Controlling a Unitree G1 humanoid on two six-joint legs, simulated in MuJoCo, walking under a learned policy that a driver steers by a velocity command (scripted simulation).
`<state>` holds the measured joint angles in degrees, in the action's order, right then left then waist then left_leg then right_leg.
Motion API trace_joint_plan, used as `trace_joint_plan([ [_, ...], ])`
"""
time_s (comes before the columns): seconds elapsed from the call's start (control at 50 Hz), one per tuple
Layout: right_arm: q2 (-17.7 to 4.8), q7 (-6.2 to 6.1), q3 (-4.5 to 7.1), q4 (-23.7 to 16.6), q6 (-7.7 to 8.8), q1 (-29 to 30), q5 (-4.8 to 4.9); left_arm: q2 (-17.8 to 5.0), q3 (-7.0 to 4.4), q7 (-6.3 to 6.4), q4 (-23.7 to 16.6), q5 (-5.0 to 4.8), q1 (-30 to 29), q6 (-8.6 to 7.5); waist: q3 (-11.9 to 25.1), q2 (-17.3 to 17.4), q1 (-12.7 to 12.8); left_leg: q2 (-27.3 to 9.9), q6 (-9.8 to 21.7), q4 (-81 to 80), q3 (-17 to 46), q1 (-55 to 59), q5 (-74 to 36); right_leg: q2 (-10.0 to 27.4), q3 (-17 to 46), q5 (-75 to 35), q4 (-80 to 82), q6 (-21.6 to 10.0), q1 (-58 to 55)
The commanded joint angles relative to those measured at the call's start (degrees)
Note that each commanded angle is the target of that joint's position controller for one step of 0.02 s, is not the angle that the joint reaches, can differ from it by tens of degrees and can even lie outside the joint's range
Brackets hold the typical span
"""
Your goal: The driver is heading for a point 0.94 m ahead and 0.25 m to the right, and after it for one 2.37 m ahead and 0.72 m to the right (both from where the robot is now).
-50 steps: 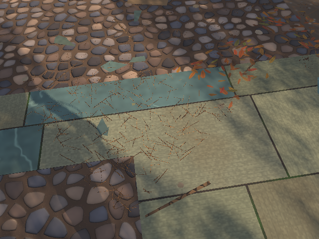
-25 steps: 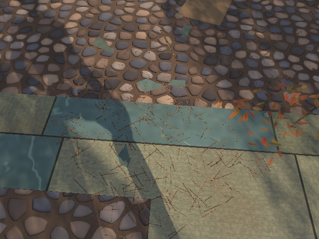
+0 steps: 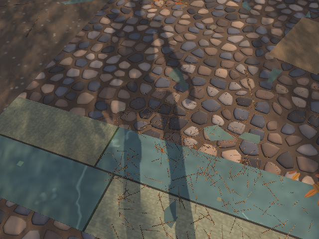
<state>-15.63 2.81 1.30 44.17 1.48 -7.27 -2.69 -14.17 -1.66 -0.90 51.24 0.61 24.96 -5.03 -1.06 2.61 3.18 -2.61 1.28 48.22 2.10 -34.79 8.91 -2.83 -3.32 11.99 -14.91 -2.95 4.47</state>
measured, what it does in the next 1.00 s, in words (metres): walks ahead, turning right: left foot, then right foot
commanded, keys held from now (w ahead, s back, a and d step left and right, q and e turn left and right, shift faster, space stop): w+e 0.94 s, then w+q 0.06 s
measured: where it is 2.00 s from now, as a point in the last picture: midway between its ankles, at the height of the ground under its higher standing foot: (236, 159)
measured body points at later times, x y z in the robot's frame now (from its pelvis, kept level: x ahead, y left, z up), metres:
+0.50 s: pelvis +0.24 +0.02 +0.00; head +0.26 +0.03 +0.45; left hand +0.44 +0.24 -0.12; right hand +0.18 -0.24 -0.13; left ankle +0.19 +0.12 -0.75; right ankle +0.32 -0.14 -0.68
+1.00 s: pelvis +0.47 -0.11 +0.00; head +0.49 -0.14 +0.45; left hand +0.63 +0.12 -0.12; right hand +0.48 -0.41 -0.12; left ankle +0.67 -0.02 -0.68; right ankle +0.41 -0.13 -0.75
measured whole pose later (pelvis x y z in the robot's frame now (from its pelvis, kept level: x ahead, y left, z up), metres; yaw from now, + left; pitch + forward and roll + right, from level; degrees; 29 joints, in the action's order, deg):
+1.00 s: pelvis +0.47 -0.11 +0.00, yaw -32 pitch +1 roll +0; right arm -14.9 1.0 2.2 42.9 1.2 -7.7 -2.7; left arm -15.2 -3.9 -0.6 48.4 0.1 21.5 -2.4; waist -2.5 2.1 2.2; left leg -7.3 -2.8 51.4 1.7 -38.1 7.7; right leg -8.7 3.8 11.5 -16.8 -7.6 5.8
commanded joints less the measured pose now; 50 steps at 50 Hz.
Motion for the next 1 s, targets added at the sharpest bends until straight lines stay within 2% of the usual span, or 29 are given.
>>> trace_joint_plan([
  [0.02, -0.7, 0.23, -0.89, -5.0, 1.13, 6.4, 0.51, -8.0, -1.63, 0.02, -2.1, -0.16, 0.1, -0.55, -1.8, -7.9, -0.8, 0.7, -1.2, -9.6, -4.5, 5.0, -3.8, 12.1, 9.0, -19.9, 5.1, -7.7, 4.6],
  [0.1, -2.9, -0.94, -0.45, -5.4, 2.06, 6.5, 0.93, -9.9, -2.34, 0.35, -0.8, 0.22, 1.9, 0.24, -1.1, -8.0, -1.6, 2.3, 0.1, -15.8, -4.2, 10.8, -0.6, 14.7, 13.1, -23.8, -0.2, -6.8, 0.9],
  [0.12, -3.5, -1.34, -0.11, -4.5, 2.47, 3.4, 0.81, -10.2, -2.44, 0.46, -0.6, 0.16, 1.5, 0.41, 0.0, -7.7, -3.3, 3.2, 0.7, -18.8, -4.2, 15.4, 0.3, 14.2, 13.3, -25.8, -3.7, -6.2, 0.8],
  [0.14, -4.9, -1.97, 0.61, -2.3, 3.17, -2.9, 0.26, -9.5, -2.30, 0.43, -0.4, -0.19, 1.5, 0.50, 3.1, -5.3, -6.1, 3.5, 2.0, -22.8, -3.8, 24.8, -0.7, 11.7, 11.4, -27.9, -12.0, -5.1, 2.5],
  [0.16, -8.4, -2.82, 1.76, -0.6, 3.84, -11.4, -0.89, -7.7, -1.82, 0.32, -1.6, -0.67, 0.7, 0.24, 9.2, -1.3, -9.7, -4.1, 4.2, -24.3, 3.8, 37.4, 3.1, 8.4, 8.9, -19.6, -24.3, -3.7, 9.6],
  [0.18, -13.7, -3.55, 2.96, -0.8, 3.73, -16.5, -1.89, -1.6, -0.48, 0.35, -4.4, -1.86, 2.5, 0.15, 16.0, 9.1, -10.1, -20.5, 7.8, -27.8, 23.7, 51.6, 8.7, 1.2, 3.4, 8.7, -41.3, -1.5, 25.7],
  [0.2, -13.8, -3.54, 3.52, -0.3, 2.65, -16.5, -0.03, -6.0, -1.79, 0.92, -4.3, -0.94, 4.0, 1.11, 16.5, 10.0, -9.0, -24.0, 11.4, -31.8, 34.6, 48.0, 11.8, 0.1, 5.0, 18.8, -50.0, -2.0, 31.9],
  [0.22, -8.5, -3.32, 2.30, -0.8, 2.36, -12.3, 0.62, -7.3, -2.45, 0.96, -3.5, -0.16, 1.7, 1.90, 8.7, 4.0, -7.1, -20.8, 10.4, -32.7, 27.6, 42.0, 14.9, 3.5, 7.3, 14.9, -52.8, -2.5, 33.7],
  [0.24, -5.2, -3.08, 1.55, -1.2, 2.74, -8.8, 1.05, -5.6, -2.25, 0.39, -3.4, -0.03, -0.5, 2.10, 3.2, 2.7, -5.8, -17.7, 9.4, -34.9, 20.1, 35.5, 11.5, 5.3, 7.1, 10.7, -51.6, -2.0, 33.4],
  [0.26, -3.3, -3.04, 1.15, -1.2, 3.11, -6.8, 0.98, -4.8, -2.36, 0.02, -3.2, 0.12, -1.3, 2.53, 1.1, 3.1, -4.5, -15.1, 7.7, -36.8, 14.5, 31.6, 7.3, 6.5, 6.6, 8.1, -50.0, -1.5, 31.6],
  [0.28, -2.5, -3.24, 0.96, -0.7, 3.56, -6.7, 1.16, -4.8, -2.59, -0.39, -3.2, 0.89, -1.5, 3.22, -0.2, 4.3, -3.5, -13.6, 7.0, -37.8, 10.5, 29.0, 2.7, 7.2, 6.3, 6.9, -49.3, -0.8, 30.4],
  [0.3, -2.4, -3.28, 1.02, -0.3, 4.07, -6.9, 1.24, -4.1, -2.58, -0.78, -3.1, 1.26, -1.5, 3.87, -0.2, 3.9, -2.8, -12.7, 6.8, -38.4, 7.4, 27.9, -1.3, 7.2, 5.9, 5.4, -49.8, -0.3, 29.6],
  [0.38, -3.4, -3.37, 1.79, 1.8, 5.39, -9.9, 1.85, -2.8, -2.66, -1.85, -5.7, 1.43, -7.5, 4.92, -0.7, 2.1, -2.3, -12.6, 7.7, -40.0, -0.2, 29.6, -10.5, 7.9, 5.3, -1.3, -48.8, 1.0, 34.7],
  [0.46, -3.2, -3.39, 1.93, 3.5, 5.11, -12.1, 1.53, -1.8, -1.96, -2.72, -8.8, 1.37, -15.6, 4.94, -2.8, 1.9, -3.4, -11.2, 7.4, -40.1, -7.0, 30.3, -13.4, 7.9, 3.4, -8.8, -38.4, 1.6, 36.2],
  [0.56, -5.9, -3.80, 2.78, 5.4, 4.47, -15.5, 1.45, -2.0, -1.20, -3.64, -12.5, 1.70, -24.2, 4.76, -4.5, 1.6, -5.6, -13.0, 6.3, -38.4, -11.8, 34.4, -18.2, 6.6, -1.8, -8.7, -25.1, -1.2, 31.5],
  [0.58, -6.3, -3.92, 2.91, 5.9, 4.10, -16.2, 1.41, -2.4, -1.27, -3.63, -13.0, 1.81, -24.9, 4.75, -4.5, 1.6, -5.7, -13.4, 6.0, -36.9, -12.6, 36.3, -21.3, 6.0, -2.7, -6.7, -23.7, -2.1, 30.8],
  [0.62, -7.7, -4.21, 3.22, 6.4, 3.33, -16.5, 1.28, -3.1, -1.64, -3.26, -13.2, 2.00, -23.8, 4.77, -3.0, 2.3, -4.7, -13.6, 5.1, -30.4, -14.9, 39.2, -37.0, 3.0, -5.0, -1.0, -21.6, -4.3, 26.5],
  [0.66, -9.5, -4.36, 3.67, 6.7, 2.17, -16.6, 1.25, -4.8, -2.72, -2.52, -11.2, 2.12, -15.5, 4.26, 2.6, 2.6, -0.9, -13.3, 4.6, -14.8, -16.4, 39.6, -48.4, -1.7, -6.0, 3.9, -18.8, -7.1, 16.1],
  [0.68, -9.5, -4.28, 3.58, 6.1, 1.75, -16.2, 1.38, -6.6, -3.84, -1.72, -8.1, 2.58, -6.1, 3.69, 8.1, -0.1, 3.3, -12.0, 3.0, -1.1, -17.6, 33.5, -41.0, -2.7, -4.1, 1.9, -14.5, -9.0, 3.1],
  [0.7, -5.3, -3.84, 2.49, 3.4, 1.94, -17.7, 1.87, -13.0, -5.75, -0.72, -7.1, 3.04, -0.3, 3.63, 14.6, -8.3, 4.3, -8.6, 0.6, 17.5, -17.5, 15.6, -14.7, 11.0, 15.2, 11.1, -12.3, -13.5, -14.0],
  [0.72, -3.8, -2.93, 2.37, -0.9, 2.57, -15.3, 1.81, -18.0, -6.79, -0.44, -8.6, 1.07, -2.2, 4.09, 18.5, -16.6, 2.0, 3.6, -2.4, 33.8, -9.2, -3.5, 23.1, 23.5, 46.7, 6.9, -2.8, -21.1, -22.7],
  [0.74, -6.8, -2.74, 2.85, -2.2, 2.98, -7.9, 1.24, -16.2, -6.49, -0.04, -8.2, 0.23, -1.9, 4.73, 13.1, -6.8, 4.2, 0.5, -1.9, 34.6, -1.0, -9.9, 18.1, 21.8, 40.8, 1.3, -1.1, -19.7, -20.4],
  [0.76, -5.4, -2.57, 2.28, -2.5, 3.70, -7.0, 1.97, -13.4, -5.74, 0.50, -7.6, -0.02, -4.6, 4.64, 6.3, -5.0, 2.0, -2.0, -1.4, 31.0, -1.0, -9.8, 12.4, 20.5, 32.5, -5.0, -1.4, -18.2, -12.8],
  [0.78, -5.0, -2.71, 2.19, -1.4, 3.95, -8.4, 1.88, -10.5, -4.92, 0.68, -7.5, -0.03, -7.1, 4.28, 2.4, -2.0, -1.0, -4.0, -1.2, 24.8, -0.8, -5.7, 9.9, 17.2, 26.8, -12.1, -0.8, -15.3, -5.2],
  [0.8, -4.9, -2.75, 2.24, -1.3, 3.21, -9.1, 0.85, -9.1, -4.40, 0.84, -7.6, -0.36, -9.1, 3.84, 0.9, -2.1, -3.2, -4.7, -1.7, 21.4, -0.5, -2.0, 9.7, 14.3, 22.9, -16.8, -0.2, -13.8, -0.2],
  [0.84, -4.3, -2.40, 2.16, -0.7, 1.20, -11.3, -0.31, -7.9, -3.87, 0.60, -8.1, -0.57, -10.2, 2.74, 2.4, -3.0, -5.0, -4.5, -2.8, 18.6, -0.9, 2.6, 9.3, 11.5, 19.5, -21.8, 0.7, -13.5, 3.7],
  [0.88, -3.4, -2.09, 2.02, -1.5, 0.12, -9.8, -0.28, -9.1, -4.19, 0.34, -7.5, -0.67, -8.5, 1.97, 2.1, -3.3, -5.1, -4.1, -3.7, 14.9, -1.7, 1.7, 6.8, 10.0, 18.2, -21.4, 1.9, -13.5, 5.3],
  [0.92, -3.2, -1.99, 1.92, -3.2, -0.15, -5.0, -0.19, -9.7, -4.34, 0.37, -7.0, -0.56, -6.1, 1.85, 0.3, -4.1, -3.7, -4.1, -4.4, 10.1, -2.0, -1.5, 2.6, 9.2, 18.7, -18.3, 3.2, -12.8, 5.3],
  [1.0, -2.5, -1.51, 1.41, -4.6, 0.18, 1.8, 0.15, -8.1, -3.66, 0.51, -5.3, -0.62, -1.4, 1.42, -0.9, -5.7, -0.6, -3.7, -3.9, -1.9, -2.7, -4.3, -6.8, 9.0, 16.9, -20.4, 4.0, -10.1, -0.2],
])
